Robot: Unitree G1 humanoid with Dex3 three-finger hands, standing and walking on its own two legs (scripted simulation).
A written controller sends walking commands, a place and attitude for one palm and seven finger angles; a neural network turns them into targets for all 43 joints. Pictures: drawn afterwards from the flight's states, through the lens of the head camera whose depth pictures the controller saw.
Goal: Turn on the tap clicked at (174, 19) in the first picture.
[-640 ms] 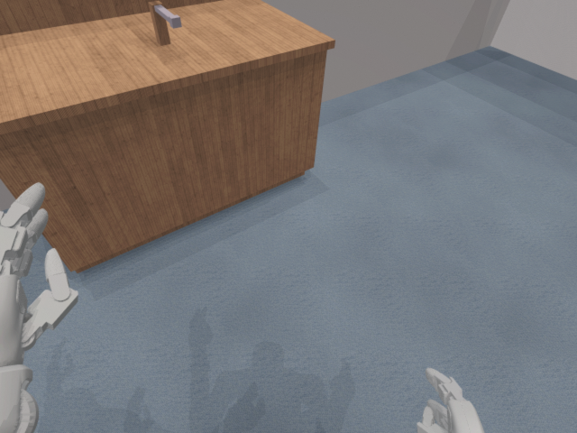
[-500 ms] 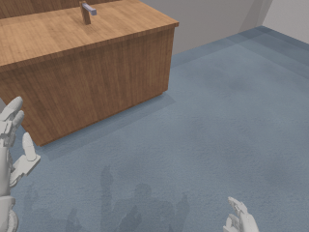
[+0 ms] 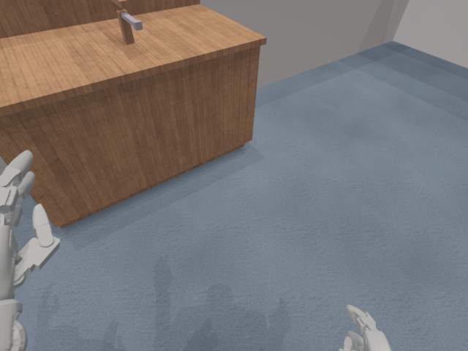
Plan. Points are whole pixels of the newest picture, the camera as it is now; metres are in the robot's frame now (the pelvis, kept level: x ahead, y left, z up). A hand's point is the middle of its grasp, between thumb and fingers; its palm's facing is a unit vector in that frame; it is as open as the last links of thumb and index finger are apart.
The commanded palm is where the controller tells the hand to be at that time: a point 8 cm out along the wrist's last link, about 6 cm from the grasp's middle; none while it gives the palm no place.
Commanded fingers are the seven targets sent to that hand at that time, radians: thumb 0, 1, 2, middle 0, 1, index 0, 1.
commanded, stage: walk to a spot facing it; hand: left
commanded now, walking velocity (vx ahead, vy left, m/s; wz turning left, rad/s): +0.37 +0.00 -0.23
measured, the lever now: (137, 25) +1.18 +0.45 +0.09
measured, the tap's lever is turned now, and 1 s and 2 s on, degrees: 0 0 0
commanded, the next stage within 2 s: turn to face it in 1.52 s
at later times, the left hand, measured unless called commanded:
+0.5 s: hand (117, 165) +0.34 +0.21 +0.17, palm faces +0.37 -0.85 -0.39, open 7.5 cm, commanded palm +0.29 +0.25 +0.18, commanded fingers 0.00 0.90 0.90 -0.20 -0.30 -0.20 -0.30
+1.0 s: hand (204, 105) +0.53 +0.10 +0.16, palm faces +0.26 -0.83 -0.49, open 7.5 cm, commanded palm +0.47 +0.16 +0.18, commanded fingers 0.00 0.90 0.90 -0.20 -0.30 -0.20 -0.30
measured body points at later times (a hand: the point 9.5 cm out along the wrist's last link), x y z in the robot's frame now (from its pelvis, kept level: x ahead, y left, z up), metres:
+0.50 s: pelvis +0.11 -0.02 -0.01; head +0.13 +0.00 +0.44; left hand +0.31 +0.25 +0.19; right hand +0.25 -0.28 -0.09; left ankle +0.15 +0.10 -0.74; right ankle +0.04 -0.13 -0.73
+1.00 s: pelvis +0.27 -0.10 -0.01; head +0.32 -0.12 +0.43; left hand +0.51 +0.15 +0.19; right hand +0.39 -0.36 -0.13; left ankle +0.24 +0.05 -0.63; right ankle +0.30 -0.18 -0.73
